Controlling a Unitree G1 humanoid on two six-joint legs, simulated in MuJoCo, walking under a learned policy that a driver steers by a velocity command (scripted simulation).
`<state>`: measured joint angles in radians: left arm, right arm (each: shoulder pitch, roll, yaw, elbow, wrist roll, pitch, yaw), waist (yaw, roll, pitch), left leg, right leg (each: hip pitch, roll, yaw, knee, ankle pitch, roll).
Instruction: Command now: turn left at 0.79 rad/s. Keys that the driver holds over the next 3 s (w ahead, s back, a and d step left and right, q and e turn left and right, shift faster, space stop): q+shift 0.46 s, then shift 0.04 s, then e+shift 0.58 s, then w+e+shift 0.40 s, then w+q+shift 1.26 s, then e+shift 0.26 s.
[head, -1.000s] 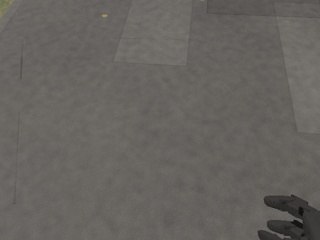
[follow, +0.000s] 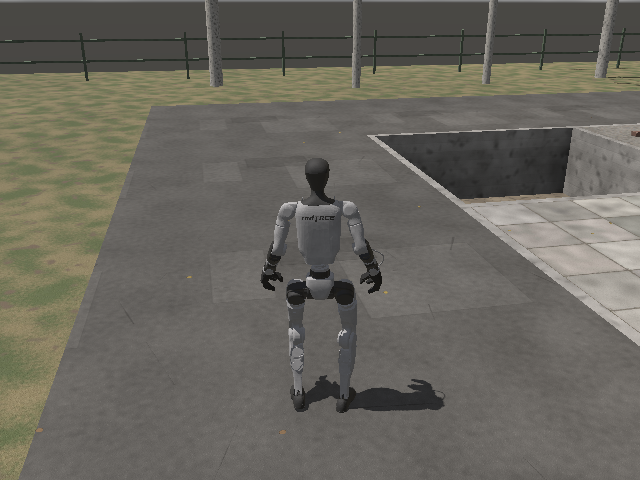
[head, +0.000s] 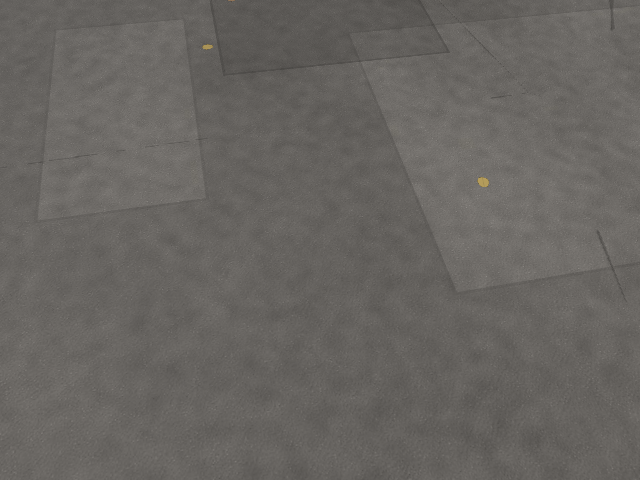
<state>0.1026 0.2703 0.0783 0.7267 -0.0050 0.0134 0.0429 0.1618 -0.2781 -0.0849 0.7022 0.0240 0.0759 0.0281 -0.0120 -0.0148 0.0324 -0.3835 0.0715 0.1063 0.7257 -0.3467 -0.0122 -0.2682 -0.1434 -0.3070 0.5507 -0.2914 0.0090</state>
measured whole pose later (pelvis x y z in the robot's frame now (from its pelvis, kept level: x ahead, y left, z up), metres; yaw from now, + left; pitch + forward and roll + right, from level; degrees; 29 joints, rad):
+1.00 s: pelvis +0.04 +0.03 +0.01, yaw +15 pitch +3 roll +0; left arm 0.20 0.36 0.12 0.66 -0.03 0.04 0.01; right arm 0.18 -0.27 -0.08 0.67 -0.02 0.00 -0.04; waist 0.01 -0.04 0.03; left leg -0.18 -0.02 0.00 0.42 -0.29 0.02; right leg -0.57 0.05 0.10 1.07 -0.42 0.07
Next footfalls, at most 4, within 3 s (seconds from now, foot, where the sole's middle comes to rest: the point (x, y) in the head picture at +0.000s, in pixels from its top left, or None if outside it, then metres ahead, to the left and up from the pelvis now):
0.02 left None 0.04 0.12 -0.77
0.54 right None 0.17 -0.05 -0.77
0.84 left None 0.00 0.14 -0.77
1.32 right None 0.16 -0.14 -0.77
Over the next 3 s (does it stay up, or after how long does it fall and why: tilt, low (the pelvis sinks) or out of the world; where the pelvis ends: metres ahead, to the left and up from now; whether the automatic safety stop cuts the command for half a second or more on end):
stays up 1.50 0.04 -0.01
